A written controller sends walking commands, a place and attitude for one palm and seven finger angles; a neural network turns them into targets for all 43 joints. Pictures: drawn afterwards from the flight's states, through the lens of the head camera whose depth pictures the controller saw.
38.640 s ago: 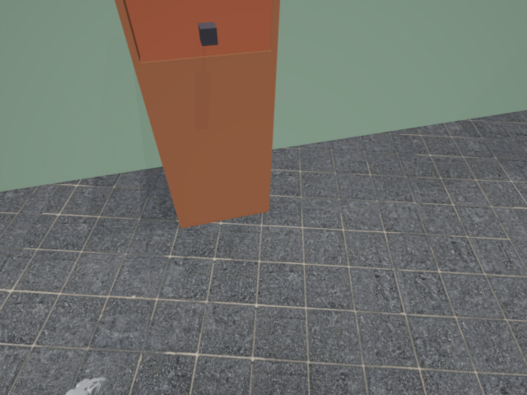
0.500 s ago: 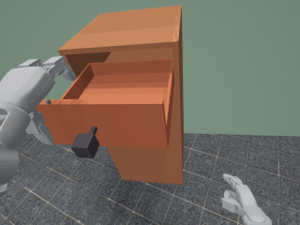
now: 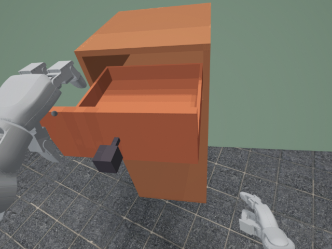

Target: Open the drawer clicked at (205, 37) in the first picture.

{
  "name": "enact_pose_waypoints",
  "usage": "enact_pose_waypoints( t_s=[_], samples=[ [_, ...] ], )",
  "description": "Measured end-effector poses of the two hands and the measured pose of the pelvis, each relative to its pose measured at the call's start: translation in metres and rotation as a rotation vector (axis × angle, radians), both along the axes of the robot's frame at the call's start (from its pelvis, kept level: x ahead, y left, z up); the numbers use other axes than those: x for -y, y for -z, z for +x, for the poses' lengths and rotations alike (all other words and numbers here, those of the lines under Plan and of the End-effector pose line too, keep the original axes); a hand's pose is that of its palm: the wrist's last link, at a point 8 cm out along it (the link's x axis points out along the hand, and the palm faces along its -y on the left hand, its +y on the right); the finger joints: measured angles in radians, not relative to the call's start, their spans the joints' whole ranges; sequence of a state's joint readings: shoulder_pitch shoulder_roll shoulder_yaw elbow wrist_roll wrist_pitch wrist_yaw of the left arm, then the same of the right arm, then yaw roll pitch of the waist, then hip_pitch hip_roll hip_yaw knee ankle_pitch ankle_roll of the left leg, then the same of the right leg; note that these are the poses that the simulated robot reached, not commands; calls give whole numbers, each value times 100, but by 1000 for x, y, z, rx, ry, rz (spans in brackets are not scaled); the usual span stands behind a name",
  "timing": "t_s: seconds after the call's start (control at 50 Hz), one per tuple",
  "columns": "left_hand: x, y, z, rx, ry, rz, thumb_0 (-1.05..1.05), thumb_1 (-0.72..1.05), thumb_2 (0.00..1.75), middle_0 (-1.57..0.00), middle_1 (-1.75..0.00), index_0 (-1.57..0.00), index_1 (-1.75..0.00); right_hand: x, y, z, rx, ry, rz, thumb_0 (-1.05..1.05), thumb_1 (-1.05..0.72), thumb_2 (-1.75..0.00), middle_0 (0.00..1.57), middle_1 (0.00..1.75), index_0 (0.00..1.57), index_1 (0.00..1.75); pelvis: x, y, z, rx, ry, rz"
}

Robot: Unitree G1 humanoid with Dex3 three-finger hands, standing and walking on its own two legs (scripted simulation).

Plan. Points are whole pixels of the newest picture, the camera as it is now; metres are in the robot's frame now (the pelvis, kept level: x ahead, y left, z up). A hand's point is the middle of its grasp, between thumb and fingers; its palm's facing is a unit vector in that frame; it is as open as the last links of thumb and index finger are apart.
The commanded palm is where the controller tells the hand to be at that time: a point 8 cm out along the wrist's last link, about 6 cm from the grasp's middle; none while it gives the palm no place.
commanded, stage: draw the hand back to the body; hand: left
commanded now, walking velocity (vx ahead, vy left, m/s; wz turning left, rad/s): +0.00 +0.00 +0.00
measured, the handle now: (111, 151) +0.28 +0.18 +0.13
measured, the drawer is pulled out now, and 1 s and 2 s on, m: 0.28 0.28 0.28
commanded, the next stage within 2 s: step back with the hand held close in 1.26 s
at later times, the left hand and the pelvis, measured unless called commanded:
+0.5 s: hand (15, 100) +0.21 +0.23 +0.33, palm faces +0.49 -0.82 -0.30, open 13.3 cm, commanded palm +0.17 +0.26 +0.33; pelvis +0.01 +0.01 +0.01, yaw +0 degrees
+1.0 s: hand (28, 100) +0.23 +0.23 +0.32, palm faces +0.55 -0.76 -0.34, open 9.2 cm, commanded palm +0.17 +0.27 +0.32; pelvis +0.04 -0.01 +0.01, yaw -1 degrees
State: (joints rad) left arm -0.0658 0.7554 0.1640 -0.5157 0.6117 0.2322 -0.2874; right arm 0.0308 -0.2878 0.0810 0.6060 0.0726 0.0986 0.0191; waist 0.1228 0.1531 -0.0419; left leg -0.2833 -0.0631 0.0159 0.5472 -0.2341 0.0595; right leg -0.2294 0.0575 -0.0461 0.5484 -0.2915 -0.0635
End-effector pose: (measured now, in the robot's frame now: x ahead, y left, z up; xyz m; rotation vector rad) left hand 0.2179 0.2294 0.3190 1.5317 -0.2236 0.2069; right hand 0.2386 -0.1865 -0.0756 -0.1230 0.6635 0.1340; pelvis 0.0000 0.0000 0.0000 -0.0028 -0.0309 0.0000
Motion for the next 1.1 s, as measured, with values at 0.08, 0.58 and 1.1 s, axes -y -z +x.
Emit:
enact_pose_waypoints(
  t_s=[0.08, 0.58, 1.1],
  samples=[
    [-19, 0, -1, 12, -59, -35, 0, -50, 30, -32, -120, -32, -120, -8, -1, 2, -3, -17, 0, 1, -91, -90, 20, 30, 20, 30, -4, -1, -2, -2, -7, -3],
    [-47, -2, -33, 667, 445, -939, 0, -23, 42, -30, -103, -29, -102, 6, -2, -47, -55, 92, -118, 1, -90, -90, 20, 30, 21, 30, -11, -10, 19, 36, 9, -14],
    [-23, 12, -38, 529, 310, -878, 1, 65, 80, -23, -45, -23, -45, 35, -6, -6, 21, 135, -73, 1, -91, -90, 20, 30, 20, 30, 12, -9, 39, 12, 11, -6]
  ],
)
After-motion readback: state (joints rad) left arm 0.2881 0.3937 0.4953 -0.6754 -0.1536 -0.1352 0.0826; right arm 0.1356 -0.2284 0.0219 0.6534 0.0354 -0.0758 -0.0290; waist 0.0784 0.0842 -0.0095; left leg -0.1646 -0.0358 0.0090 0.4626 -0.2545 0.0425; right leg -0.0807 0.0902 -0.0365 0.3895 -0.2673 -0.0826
